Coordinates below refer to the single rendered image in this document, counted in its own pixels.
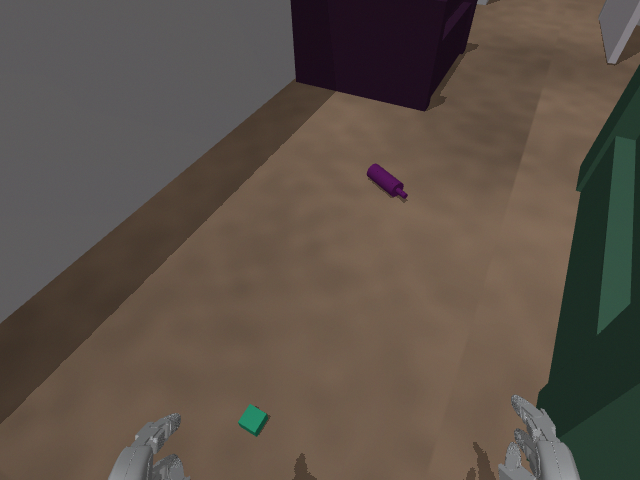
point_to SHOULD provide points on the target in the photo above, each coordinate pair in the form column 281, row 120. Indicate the sofa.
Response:
column 593, row 392

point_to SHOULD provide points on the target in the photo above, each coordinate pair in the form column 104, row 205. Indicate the right robot hand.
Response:
column 549, row 458

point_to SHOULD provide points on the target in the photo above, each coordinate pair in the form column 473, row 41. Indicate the left robot hand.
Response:
column 136, row 462

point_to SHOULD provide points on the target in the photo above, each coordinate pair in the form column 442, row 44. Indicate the armchair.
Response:
column 393, row 51

